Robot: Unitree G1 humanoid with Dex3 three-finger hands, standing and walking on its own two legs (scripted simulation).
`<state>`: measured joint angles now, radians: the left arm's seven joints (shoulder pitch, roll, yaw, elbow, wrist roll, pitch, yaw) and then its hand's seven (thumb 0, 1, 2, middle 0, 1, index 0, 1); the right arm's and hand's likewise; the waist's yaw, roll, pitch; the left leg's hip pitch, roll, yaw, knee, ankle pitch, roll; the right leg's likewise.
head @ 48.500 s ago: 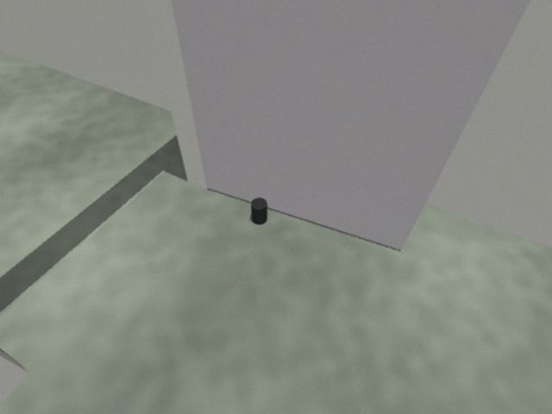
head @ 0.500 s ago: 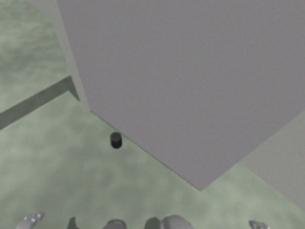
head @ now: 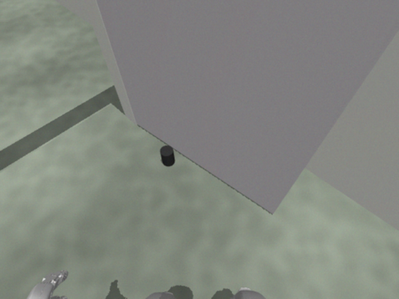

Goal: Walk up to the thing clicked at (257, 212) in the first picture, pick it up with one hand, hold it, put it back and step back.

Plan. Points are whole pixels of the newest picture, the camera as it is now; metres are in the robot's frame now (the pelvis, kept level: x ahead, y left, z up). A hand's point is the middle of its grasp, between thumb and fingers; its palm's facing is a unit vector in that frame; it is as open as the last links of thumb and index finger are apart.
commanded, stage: step back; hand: left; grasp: from above
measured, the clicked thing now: (167, 156) +0.86 +0.22 -0.70
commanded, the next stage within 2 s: stand in 1.58 s
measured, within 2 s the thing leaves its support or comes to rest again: neither
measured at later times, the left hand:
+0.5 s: hand out of the picture -0.11 +0.24 -0.14, palm faces -0.06 -0.90 -0.42, open 7.4 cm
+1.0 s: hand out of the picture -0.18 +0.25 -0.14, palm faces +0.03 -0.92 -0.38, open 7.4 cm
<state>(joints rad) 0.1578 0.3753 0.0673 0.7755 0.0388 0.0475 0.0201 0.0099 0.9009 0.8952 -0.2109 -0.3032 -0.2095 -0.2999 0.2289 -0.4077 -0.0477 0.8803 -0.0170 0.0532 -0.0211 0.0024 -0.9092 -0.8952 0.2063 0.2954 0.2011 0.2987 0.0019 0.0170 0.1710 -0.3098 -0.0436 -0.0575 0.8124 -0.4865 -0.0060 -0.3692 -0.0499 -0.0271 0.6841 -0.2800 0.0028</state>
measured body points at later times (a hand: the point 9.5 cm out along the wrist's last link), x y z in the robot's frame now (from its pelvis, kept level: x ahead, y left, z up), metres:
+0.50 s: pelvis -0.18 -0.03 +0.00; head -0.14 -0.05 +0.45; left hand -0.10 +0.29 -0.11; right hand -0.06 -0.35 -0.12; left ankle -0.11 +0.12 -0.66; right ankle -0.18 -0.14 -0.72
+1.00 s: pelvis -0.23 -0.02 +0.01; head -0.23 -0.02 +0.46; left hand -0.18 +0.30 -0.11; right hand -0.15 -0.33 -0.12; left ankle -0.23 +0.11 -0.71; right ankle -0.21 -0.14 -0.72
